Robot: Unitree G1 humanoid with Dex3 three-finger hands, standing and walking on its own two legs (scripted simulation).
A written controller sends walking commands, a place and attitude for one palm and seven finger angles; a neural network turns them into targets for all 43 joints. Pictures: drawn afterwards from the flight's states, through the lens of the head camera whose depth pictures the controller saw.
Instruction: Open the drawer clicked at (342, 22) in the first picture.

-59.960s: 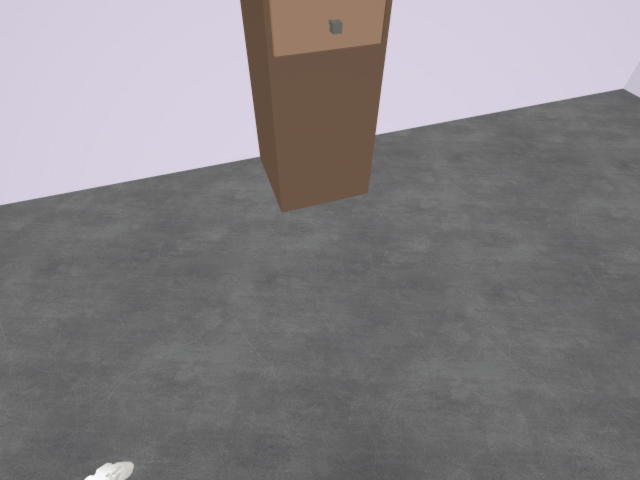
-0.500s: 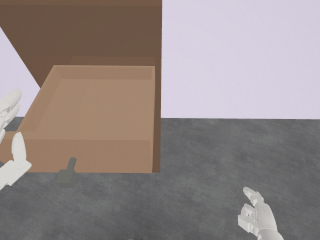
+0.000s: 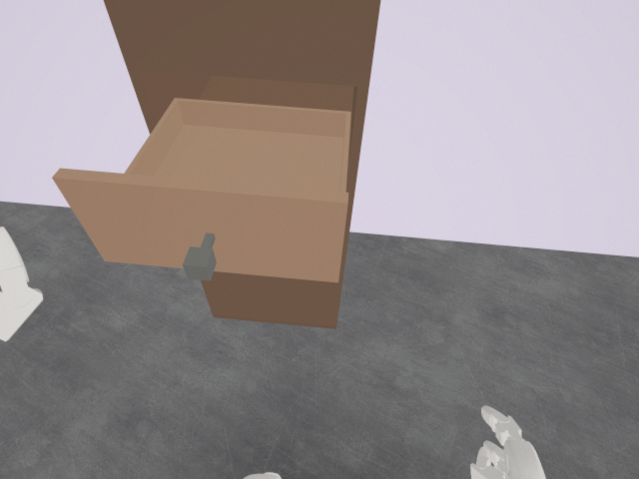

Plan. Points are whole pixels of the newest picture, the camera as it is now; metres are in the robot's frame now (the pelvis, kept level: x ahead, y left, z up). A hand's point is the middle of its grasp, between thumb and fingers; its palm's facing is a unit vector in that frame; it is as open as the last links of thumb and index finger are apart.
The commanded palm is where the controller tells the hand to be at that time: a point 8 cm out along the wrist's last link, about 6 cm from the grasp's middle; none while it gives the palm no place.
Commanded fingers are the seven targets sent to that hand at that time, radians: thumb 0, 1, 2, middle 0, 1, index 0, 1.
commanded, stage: step back with the hand held close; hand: left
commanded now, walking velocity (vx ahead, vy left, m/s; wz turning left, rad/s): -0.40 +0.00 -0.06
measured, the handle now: (203, 254) +0.39 +0.20 +0.05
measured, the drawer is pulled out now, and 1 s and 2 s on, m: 0.30 0.30 0.30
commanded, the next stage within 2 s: stop stepping back and stand still in 0.08 s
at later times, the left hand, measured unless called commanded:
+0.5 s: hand out of the picture +0.08 +0.21 +0.22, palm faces +0.40 -0.77 -0.50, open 7.4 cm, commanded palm +0.02 +0.24 +0.23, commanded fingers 0.00 0.90 0.90 -0.20 -0.30 -0.20 -0.30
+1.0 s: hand out of the picture +0.06 +0.20 +0.21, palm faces +0.38 -0.80 -0.46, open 7.4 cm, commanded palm none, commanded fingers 0.00 0.90 0.90 -0.20 -0.30 -0.20 -0.30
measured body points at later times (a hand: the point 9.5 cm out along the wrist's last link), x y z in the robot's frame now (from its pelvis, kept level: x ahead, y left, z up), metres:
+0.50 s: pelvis -0.12 -0.03 +0.02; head -0.13 -0.04 +0.47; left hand +0.06 +0.24 +0.25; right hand -0.01 -0.30 -0.08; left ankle -0.12 +0.09 -0.70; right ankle -0.16 -0.12 -0.72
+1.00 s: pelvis -0.15 -0.03 +0.02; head -0.13 -0.04 +0.47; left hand +0.03 +0.24 +0.23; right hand -0.01 -0.27 -0.08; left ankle -0.14 +0.09 -0.69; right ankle -0.17 -0.11 -0.72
